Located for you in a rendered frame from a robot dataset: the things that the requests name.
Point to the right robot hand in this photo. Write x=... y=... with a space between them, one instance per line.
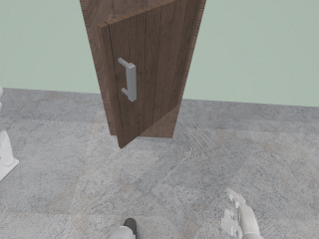
x=243 y=219

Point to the robot left shin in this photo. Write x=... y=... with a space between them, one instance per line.
x=125 y=227

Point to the left robot thigh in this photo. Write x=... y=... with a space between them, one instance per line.
x=121 y=233

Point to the handle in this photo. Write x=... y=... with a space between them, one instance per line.
x=131 y=75

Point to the cupboard door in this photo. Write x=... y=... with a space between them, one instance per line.
x=157 y=40

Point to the left robot hand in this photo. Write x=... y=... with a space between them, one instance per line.
x=7 y=161

